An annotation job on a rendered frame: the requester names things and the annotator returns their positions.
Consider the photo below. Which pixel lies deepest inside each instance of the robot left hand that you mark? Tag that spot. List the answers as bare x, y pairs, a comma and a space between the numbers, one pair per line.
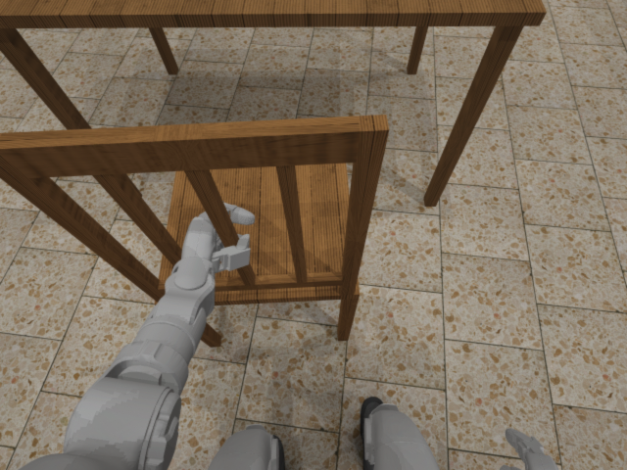
202, 241

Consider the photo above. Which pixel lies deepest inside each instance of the chair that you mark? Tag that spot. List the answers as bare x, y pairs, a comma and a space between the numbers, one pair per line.
291, 174

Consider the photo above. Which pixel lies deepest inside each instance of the left robot upper arm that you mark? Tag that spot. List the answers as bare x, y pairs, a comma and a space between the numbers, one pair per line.
121, 425

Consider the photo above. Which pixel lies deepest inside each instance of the right robot foot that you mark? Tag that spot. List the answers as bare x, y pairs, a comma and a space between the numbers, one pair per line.
367, 406

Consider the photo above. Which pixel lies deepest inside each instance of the table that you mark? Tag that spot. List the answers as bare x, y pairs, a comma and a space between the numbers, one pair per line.
508, 16

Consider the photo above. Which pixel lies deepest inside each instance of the left robot forearm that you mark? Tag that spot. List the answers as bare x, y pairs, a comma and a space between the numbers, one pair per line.
167, 340

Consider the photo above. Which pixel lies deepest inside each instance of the robot right hand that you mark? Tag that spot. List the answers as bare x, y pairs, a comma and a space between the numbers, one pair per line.
530, 451

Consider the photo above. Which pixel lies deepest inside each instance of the left robot shin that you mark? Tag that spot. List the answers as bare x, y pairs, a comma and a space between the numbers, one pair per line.
256, 426

